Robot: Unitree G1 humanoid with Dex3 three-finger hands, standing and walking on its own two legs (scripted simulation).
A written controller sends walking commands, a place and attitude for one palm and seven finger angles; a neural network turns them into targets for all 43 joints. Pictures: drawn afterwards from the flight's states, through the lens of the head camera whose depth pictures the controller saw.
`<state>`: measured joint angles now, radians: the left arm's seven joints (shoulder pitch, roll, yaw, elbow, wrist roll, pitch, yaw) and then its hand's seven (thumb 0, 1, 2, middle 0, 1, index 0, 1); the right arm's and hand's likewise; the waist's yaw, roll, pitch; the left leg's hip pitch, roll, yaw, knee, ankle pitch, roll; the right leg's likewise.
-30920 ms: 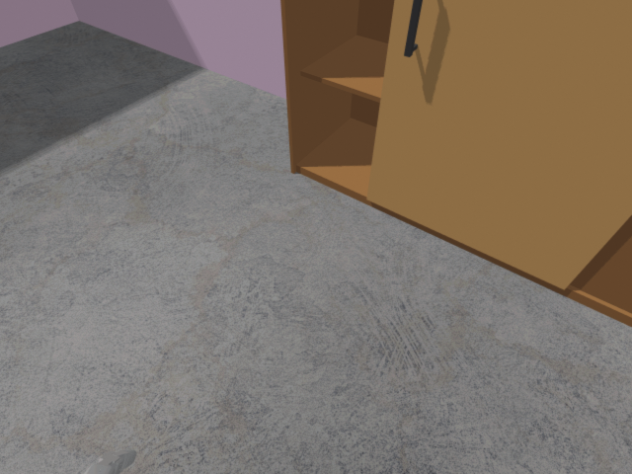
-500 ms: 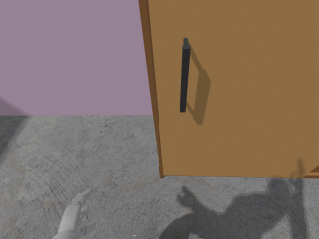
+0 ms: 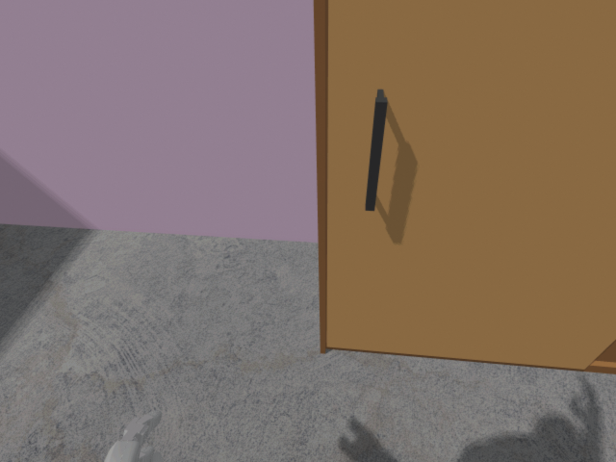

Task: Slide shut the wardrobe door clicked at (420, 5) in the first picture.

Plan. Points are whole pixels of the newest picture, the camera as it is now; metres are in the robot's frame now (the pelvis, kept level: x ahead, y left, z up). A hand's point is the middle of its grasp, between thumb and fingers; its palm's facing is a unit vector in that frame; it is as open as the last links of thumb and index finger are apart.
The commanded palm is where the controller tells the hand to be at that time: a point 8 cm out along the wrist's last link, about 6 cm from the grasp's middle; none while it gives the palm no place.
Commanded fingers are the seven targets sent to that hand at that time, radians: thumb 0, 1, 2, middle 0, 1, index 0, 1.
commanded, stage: stop stepping back and stand still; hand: right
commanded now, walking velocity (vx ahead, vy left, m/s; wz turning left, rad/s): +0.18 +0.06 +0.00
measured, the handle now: (374, 154) +0.64 -0.09 +0.09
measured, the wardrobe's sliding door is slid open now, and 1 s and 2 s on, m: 0.00 0.00 0.00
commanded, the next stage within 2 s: let the arm hang, fingers relaxed in 0.84 s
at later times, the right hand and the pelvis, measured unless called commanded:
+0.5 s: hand out of the picture +0.14 -0.27 +0.17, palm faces +0.54 +0.77 -0.35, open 7.4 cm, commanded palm +0.08 -0.30 +0.19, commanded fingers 0.00 -0.90 -0.90 0.20 0.30 0.20 0.30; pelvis -0.04 +0.01 +0.01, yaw -3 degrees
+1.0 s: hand out of the picture +0.15 -0.30 +0.10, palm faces +0.35 +0.81 -0.46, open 7.4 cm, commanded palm none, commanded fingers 0.00 -0.90 -0.90 0.20 0.30 0.20 0.30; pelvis -0.05 -0.03 +0.00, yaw -3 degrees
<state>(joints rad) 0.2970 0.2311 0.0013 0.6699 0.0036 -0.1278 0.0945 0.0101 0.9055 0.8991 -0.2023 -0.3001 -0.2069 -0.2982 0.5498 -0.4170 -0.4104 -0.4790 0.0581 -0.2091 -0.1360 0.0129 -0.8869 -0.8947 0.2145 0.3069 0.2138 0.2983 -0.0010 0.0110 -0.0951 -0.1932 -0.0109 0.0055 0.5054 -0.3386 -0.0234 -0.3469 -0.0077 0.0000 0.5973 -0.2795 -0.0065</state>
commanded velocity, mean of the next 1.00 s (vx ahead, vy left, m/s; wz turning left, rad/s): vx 0.05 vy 0.00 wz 0.00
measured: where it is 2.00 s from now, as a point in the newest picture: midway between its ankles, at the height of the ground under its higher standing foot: outside the picture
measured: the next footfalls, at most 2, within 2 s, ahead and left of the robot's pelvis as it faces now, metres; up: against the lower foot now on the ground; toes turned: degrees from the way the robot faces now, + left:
right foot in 0.52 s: +0.03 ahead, -0.14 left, +0.00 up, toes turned -6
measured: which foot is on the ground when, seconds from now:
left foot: down 0.00-1.00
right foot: down 0.00-0.26, up 0.28-0.50, down 0.52-1.00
